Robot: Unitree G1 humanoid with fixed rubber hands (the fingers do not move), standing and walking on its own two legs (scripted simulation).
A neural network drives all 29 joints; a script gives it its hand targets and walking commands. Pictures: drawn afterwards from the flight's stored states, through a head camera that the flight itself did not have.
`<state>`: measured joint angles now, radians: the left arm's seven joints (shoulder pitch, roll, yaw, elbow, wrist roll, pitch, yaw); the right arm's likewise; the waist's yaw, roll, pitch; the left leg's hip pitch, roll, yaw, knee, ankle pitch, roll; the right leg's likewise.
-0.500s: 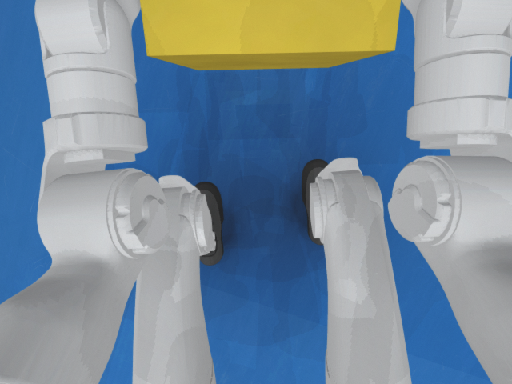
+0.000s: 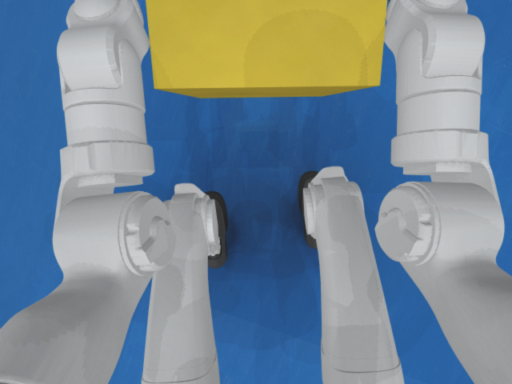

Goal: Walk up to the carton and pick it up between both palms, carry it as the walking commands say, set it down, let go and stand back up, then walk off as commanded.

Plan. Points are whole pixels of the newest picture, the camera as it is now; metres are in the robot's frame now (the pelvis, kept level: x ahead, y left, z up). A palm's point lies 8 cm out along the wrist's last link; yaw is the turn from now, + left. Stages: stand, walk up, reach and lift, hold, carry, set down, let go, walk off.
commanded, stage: reach and lift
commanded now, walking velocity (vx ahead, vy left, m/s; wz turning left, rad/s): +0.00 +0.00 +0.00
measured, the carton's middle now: (262, 9) +0.55 -0.04 -0.15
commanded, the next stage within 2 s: none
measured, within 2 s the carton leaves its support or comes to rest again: neither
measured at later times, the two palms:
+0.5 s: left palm out of the picture +0.54 +0.12 +0.00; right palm out of the picture +0.52 -0.18 -0.02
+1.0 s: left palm out of the picture +0.52 +0.12 +0.07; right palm out of the picture +0.49 -0.18 +0.06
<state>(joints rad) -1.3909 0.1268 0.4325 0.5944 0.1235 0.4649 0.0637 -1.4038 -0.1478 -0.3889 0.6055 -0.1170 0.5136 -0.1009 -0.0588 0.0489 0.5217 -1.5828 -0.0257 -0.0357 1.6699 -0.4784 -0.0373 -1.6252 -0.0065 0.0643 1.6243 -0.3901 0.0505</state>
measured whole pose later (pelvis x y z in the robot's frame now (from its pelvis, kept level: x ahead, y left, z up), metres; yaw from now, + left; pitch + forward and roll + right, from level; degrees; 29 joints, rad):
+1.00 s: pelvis +0.01 +0.00 +0.11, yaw +0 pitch +13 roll +0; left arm -1.10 0.03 0.40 0.53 0.13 0.44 0.06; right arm -1.09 -0.06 -0.36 0.50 -0.14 0.50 -0.09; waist -0.05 0.04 0.46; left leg -1.11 -0.02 -0.03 1.25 -0.38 -0.02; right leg -1.15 -0.01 0.06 1.21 -0.30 0.05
